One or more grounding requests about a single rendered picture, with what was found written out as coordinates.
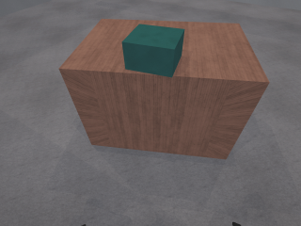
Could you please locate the pedestal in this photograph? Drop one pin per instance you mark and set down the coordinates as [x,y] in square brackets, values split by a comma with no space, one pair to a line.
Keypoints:
[200,111]

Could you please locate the carton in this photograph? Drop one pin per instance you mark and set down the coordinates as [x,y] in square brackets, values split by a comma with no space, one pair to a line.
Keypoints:
[153,49]

